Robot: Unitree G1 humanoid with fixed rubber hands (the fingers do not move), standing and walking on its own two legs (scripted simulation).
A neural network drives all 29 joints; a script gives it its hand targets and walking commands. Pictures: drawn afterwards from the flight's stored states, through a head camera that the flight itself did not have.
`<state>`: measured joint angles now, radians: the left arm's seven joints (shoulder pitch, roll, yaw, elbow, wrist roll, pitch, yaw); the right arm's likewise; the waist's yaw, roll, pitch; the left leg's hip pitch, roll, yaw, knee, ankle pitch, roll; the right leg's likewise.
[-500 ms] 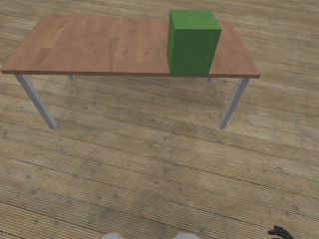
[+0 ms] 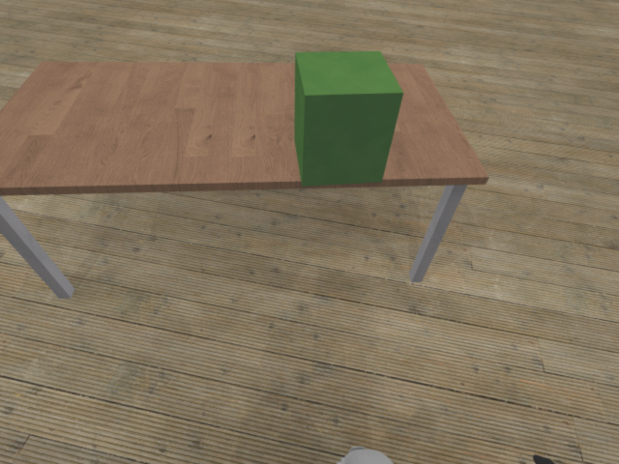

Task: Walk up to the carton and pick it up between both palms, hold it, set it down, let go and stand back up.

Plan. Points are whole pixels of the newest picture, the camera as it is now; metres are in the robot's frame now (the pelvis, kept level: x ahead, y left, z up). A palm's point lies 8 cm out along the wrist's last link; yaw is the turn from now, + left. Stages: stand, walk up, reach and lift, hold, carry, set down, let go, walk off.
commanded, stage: walk up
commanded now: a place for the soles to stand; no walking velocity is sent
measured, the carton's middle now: (340, 120) +0.89 -0.10 -0.05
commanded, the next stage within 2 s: none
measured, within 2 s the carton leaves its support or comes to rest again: neither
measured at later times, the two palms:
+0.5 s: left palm (77, 423) +0.21 +0.31 -0.08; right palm (566, 431) +0.18 -0.35 -0.08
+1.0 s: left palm (124, 352) +0.31 +0.28 -0.09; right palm (553, 361) +0.28 -0.38 -0.08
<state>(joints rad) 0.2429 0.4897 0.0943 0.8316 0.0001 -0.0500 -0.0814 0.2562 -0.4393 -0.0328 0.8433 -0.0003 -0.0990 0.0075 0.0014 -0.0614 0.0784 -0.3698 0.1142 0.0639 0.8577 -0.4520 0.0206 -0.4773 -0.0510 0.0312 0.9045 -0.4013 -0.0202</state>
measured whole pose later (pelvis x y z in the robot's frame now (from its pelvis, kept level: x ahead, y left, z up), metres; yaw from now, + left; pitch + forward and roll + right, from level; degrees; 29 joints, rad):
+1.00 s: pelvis +0.23 -0.05 +0.00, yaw -2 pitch -3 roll +1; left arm 0.26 0.44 0.07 0.83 0.00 -0.03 -0.03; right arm 0.29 -0.44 -0.03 0.84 0.00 -0.11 -0.03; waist 0.00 -0.04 0.08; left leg -0.46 0.05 0.00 0.87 -0.37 0.00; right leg -0.49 -0.01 0.00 1.13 -0.54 -0.03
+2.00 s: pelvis +0.26 -0.07 +0.00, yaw -1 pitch -2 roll +2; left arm 0.22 0.43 0.07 0.83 0.00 -0.03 -0.04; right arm 0.27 -0.44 -0.03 0.84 0.00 -0.07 0.00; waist 0.00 -0.04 0.09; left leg -0.43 0.01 -0.03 0.89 -0.48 0.01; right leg -0.45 -0.04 -0.01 0.93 -0.46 -0.04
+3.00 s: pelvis +0.46 -0.11 +0.00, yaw +1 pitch -2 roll +2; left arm 0.24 0.44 0.09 0.83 0.00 -0.03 0.00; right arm 0.31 -0.43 -0.03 0.84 0.00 -0.07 -0.03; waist 0.00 -0.05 0.11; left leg -0.45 -0.01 -0.05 0.83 -0.34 -0.01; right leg -0.45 -0.03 -0.01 0.88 -0.40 -0.04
